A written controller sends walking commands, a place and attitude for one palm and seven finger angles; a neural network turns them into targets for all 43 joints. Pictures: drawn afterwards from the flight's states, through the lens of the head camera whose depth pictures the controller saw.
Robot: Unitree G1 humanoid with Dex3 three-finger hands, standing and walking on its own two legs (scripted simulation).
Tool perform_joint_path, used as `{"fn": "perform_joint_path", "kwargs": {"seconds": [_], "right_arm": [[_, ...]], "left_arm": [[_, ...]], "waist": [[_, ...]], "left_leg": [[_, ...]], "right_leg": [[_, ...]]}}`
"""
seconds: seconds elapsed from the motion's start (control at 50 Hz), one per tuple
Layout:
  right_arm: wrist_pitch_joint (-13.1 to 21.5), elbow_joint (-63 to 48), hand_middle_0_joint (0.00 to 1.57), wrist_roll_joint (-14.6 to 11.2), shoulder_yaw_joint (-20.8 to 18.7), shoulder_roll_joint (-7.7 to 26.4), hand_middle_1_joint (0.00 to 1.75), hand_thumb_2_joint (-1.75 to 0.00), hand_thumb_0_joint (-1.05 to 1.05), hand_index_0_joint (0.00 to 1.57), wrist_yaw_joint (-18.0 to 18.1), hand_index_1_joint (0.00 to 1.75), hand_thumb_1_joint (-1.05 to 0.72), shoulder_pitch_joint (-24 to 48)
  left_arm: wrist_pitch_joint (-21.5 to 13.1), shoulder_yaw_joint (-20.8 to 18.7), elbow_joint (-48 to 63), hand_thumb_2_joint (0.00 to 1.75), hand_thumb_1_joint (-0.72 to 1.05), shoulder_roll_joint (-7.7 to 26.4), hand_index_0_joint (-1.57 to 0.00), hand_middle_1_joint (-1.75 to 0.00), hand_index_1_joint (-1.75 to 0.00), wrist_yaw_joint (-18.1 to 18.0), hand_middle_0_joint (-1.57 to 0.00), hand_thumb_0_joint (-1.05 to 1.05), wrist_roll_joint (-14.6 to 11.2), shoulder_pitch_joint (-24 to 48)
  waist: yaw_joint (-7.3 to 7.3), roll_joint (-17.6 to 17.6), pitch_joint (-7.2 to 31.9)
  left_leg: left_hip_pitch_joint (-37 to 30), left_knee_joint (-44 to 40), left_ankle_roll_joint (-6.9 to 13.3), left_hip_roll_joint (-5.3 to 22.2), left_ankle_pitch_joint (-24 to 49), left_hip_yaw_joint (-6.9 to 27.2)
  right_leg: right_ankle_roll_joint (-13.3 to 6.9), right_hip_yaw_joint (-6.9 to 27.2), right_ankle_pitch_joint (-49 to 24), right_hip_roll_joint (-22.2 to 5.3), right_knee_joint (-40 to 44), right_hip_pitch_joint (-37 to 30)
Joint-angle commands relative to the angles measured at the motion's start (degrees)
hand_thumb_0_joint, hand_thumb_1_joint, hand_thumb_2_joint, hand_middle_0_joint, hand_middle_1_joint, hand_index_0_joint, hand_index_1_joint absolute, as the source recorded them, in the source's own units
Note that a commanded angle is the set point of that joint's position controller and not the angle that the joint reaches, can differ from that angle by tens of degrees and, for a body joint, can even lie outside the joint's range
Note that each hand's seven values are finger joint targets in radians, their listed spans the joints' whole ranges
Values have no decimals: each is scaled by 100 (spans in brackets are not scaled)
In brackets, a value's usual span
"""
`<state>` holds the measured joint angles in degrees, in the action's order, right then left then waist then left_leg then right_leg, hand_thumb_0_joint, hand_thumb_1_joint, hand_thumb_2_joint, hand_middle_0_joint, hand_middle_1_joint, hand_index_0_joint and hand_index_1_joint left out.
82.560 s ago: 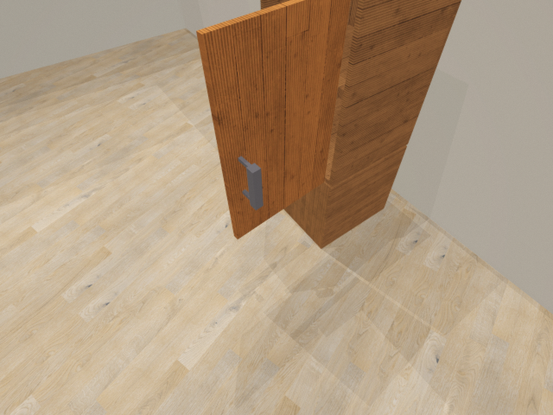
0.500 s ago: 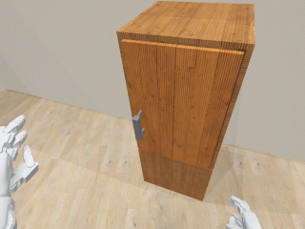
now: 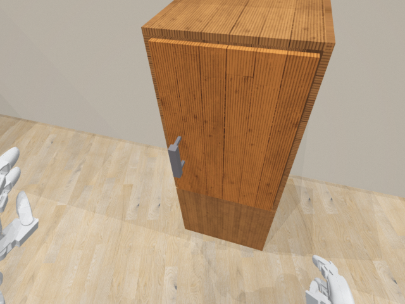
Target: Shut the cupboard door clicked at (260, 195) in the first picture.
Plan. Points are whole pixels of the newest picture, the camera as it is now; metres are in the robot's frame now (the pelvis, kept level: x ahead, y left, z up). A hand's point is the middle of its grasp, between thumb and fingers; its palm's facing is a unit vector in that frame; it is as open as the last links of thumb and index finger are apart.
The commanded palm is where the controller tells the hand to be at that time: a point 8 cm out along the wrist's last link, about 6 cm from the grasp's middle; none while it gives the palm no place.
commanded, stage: step back with the hand held close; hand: left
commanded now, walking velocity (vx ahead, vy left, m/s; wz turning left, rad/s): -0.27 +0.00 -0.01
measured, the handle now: (178, 157) +0.56 +0.13 -0.11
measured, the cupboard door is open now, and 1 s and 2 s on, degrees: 0 0 0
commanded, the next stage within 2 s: stop stepping back and stand still in 1.04 s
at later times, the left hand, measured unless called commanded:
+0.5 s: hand out of the picture +0.12 +0.29 +0.16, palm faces +0.46 -0.75 -0.47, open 7.4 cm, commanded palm +0.06 +0.32 +0.18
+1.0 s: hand out of the picture +0.04 +0.29 +0.16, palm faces +0.46 -0.76 -0.46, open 7.4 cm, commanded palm -0.02 +0.31 +0.18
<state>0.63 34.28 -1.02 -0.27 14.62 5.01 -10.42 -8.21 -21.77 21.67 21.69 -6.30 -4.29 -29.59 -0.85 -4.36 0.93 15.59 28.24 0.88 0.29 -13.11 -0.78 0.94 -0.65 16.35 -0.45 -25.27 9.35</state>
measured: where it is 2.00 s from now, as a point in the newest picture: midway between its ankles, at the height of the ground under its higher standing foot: outside the picture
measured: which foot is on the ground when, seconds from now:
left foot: down 0.00-1.00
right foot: down 0.00-0.76, up 0.78-0.94, down 0.96-1.00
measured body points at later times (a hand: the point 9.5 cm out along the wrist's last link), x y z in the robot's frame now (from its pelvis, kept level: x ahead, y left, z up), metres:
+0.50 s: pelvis -0.08 +0.01 -0.01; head -0.07 +0.02 +0.44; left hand +0.09 +0.33 +0.18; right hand +0.10 -0.22 -0.09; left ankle +0.02 +0.11 -0.74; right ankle -0.03 -0.13 -0.74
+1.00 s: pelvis -0.16 +0.01 -0.02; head -0.13 +0.04 +0.43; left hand +0.01 +0.33 +0.19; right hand +0.02 -0.21 -0.10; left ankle +0.00 +0.11 -0.74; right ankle -0.23 -0.12 -0.74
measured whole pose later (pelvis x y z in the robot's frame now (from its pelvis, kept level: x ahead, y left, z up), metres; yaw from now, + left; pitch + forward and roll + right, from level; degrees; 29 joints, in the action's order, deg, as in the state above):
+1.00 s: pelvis -0.16 +0.01 -0.02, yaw +0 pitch +4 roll -4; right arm 7.3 36.5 1.0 0.4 10.9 3.4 -10.0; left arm -17.2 -28.3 30.1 25.7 -8.7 -4.1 -31.4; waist -1.2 -0.5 1.0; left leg 33.8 30.2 2.1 4.3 -0.9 -3.6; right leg -0.5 1.7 25.0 4.2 -30.2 11.9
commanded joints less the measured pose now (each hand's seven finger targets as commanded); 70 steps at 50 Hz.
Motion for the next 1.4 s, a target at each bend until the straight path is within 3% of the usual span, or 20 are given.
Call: {"fn": "perform_joint_path", "kwargs": {"seconds": [0.0, 0.16, 0.32, 0.46, 0.56, 0.62, 0.68, 0.74, 0.76, 0.8, 0.88, 0.94, 1.0, 1.08, 1.18, 1.22, 1.26, 1.3, 1.32, 1.38], "right_arm": [[90, -1102, 20, 4, -241, 553, 30, -90, 0, 20, 94, 30, -90, 596], [1, -1240, 20, -16, -242, 586, 30, -90, 0, 20, 79, 30, -90, 579], [278, -1233, 20, 26, -255, 698, 30, -90, 0, 20, 110, 30, -90, 568], [585, -1117, 20, 54, -272, 682, 30, -90, 0, 20, 71, 30, -90, 351], [641, -897, 20, 127, -260, 471, 30, -90, 0, 20, -17, 30, -90, 189], [561, -711, 20, 143, -290, 467, 30, -90, 0, 20, -34, 30, -90, 153], [546, -789, 20, 69, -253, 510, 30, -90, 0, 20, 29, 30, -90, 263], [715, -918, 20, 87, -300, 694, 30, -90, 0, 20, 106, 30, -90, 446], [755, -895, 20, 127, -352, 594, 30, -90, 0, 20, 84, 30, -90, 438], [846, -843, 20, 128, -431, 586, 30, -90, 0, 20, -17, 30, -90, 424], [947, -697, 20, 168, -311, 519, 30, -90, 0, 20, -103, 30, -90, 429], [924, -462, 20, 235, -238, 367, 30, -90, 0, 20, -83, 30, -90, 306], [935, -465, 20, 47, -375, 425, 30, -90, 0, 20, 28, 30, -90, 347], [740, -702, 20, 121, -297, 400, 30, -90, 0, 20, 10, 30, -90, 669], [592, -623, 20, 182, -267, 323, 30, -90, 0, 20, -4, 30, -90, 225], [603, -554, 20, 184, -227, 405, 30, -90, 0, 20, 29, 30, -90, 94], [754, -632, 20, 111, -162, 563, 30, -90, 0, 20, 135, 30, -90, 178], [939, -673, 20, 68, -204, 680, 30, -90, 0, 20, 152, 30, -90, 220], [979, -686, 20, 126, -213, 664, 30, -90, 0, 20, 136, 30, -90, 296], [1002, -755, 20, 154, -232, 424, 30, -90, 0, 20, -90, 30, -90, 187]], "left_arm": [[-313, -939, 1337, 90, 90, 1322, -20, -30, -30, -154, -20, 0, -24, 163], [-309, -943, 1491, 90, 90, 1287, -20, -30, -30, -224, -20, 0, -45, -179], [-640, -1224, 1623, 90, 90, 1421, -20, -30, -30, -257, -20, 0, 121, 25], [-838, -968, 1743, 90, 90, 1136, -20, -30, -30, -257, -20, 0, 236, 424], [-925, -963, 1864, 90, 90, 1323, -20, -30, -30, -358, -20, 0, 159, 410], [-877, -985, 1748, 90, 90, 1441, -20, -30, -30, -495, -20, 0, 137, 593], [-907, -961, 1681, 90, 90, 1420, -20, -30, -30, -488, -20, 0, 108, 623], [-1098, -1314, 1819, 90, 90, 1417, -20, -30, -30, -432, -20, 0, 193, 324], [-1143, -1380, 2001, 90, 90, 1498, -20, -30, -30, -374, -20, 0, 179, 421], [-1158, -1400, 1878, 90, 90, 1413, -20, -30, -30, -322, -20, 0, 128, 53], [-1145, -1175, 2003, 90, 90, 1312, -20, -30, -30, -263, -20, 0, -26, -222], [-1261, -1124, 2072, 90, 90, 1466, -20, -30, -30, -281, -20, 0, -18, 270], [-1171, -925, 2040, 90, 90, 1542, -20, -30, -30, -307, -20, 0, 27, 726], [-1050, -1139, 1806, 90, 90, 1544, -20, -30, -30, -220, -20, 0, -91, 217], [-948, -1175, 1714, 90, 90, 1635, -20, -30, -30, -335, -20, 0, -17, -131], [-784, -1019, 1707, 90, 90, 1522, -20, -30, -30, -365, -20, 0, -10, 430], [-709, -805, 1453, 90, 90, 1302, -20, -30, -30, -357, -20, 0, 44, 838], [-809, -947, 1556, 90, 90, 1318, -20, -30, -30, -374, -20, 0, 64, 837], [-790, -1068, 1709, 90, 90, 1496, -20, -30, -30, -355, -20, 0, 79, 878], [-678, -832, 2247, 90, 90, 1225, -20, -30, -30, -261, -20, 0, 13, 272]], "waist": [[3, 153, 1021], [14, 101, 891], [27, -497, 411], [79, -392, 312], [137, 838, 289], [209, 1024, 319], [218, 588, 9], [73, -1399, 396], [56, -1221, 659], [18, -652, 865], [75, -977, 582], [161, 45, 863], [240, 761, 1668], [205, -373, 549], [238, 981, 46], [343, 755, -156], [313, -334, -623], [185, -1403, -31], [121, -1578, 44], [7, -1050, 843]], "left_leg": [[-778, -221, 100, 409, 2708, 188], [83, -560, 127, 498, 1484, 365], [2106, -1442, 420, 752, -1952, 877], [2611, -1202, 440, 790, -2747, 893], [805, 947, -42, -7, -1169, 113], [228, 1577, -129, -107, -686, 8], [468, 183, 36, 167, -1051, 456], [2931, -2255, 654, 1585, -3525, 2236], [2727, -2180, 716, 1734, -3077, 2253], [2094, -1577, 685, 1620, -2267, 1680], [1388, -1419, 284, 1337, -1775, 1151], [-82, -203, -116, 828, 195, 378], [-1672, 337, -63, 657, 2432, -135], [-256, -757, -107, 834, -755, 327], [-894, 2072, -426, 16, -459, 8], [-752, 1621, -318, 71, -484, 233], [267, -741, -91, 583, -1030, 1053], [1112, -2762, -80, 1330, -4052, 2392], [1154, -3032, -260, 1440, -4215, 2631], [403, -2508, -497, 1087, -2564, 1349]], "right_leg": [[-56, 37, -2592, -235, -50, -18], [-36, 98, -1761, -167, -170, -161], [52, 89, -677, 170, -737, -910], [9, 216, 38, 225, -948, -761], [-553, 1484, 1112, -903, 804, 1565], [-726, 1445, 838, -1268, 1029, 2181], [-294, 655, 1115, -541, 489, 2110], [63, 0, 451, 658, -2388, -447], [46, 106, 459, 626, -2886, -436], [-25, 179, 797, 574, -2593, -176], [-191, 8, 865, 417, -630, 118], [-493, 1016, -352, -462, 465, 1077], [166, 490, -2647, -264, 23, 1288], [-240, 397, 1042, 67, 296, 1557], [-1039, 1353, 2423, -1170, 1466, 3517], [-797, 920, 1882, -914, 1033, 3244], [-177, 154, 1260, 116, -23, 2036], [-48, -22, 1434, 813, -1530, 538], [-68, 48, 1411, 875, -1917, 521], [-205, -202, 1357, 887, -1566, 54]]}}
